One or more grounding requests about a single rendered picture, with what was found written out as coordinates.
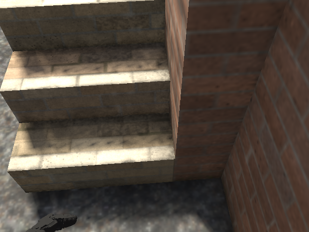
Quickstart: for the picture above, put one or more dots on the robot left hand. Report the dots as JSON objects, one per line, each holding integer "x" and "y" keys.
{"x": 51, "y": 223}

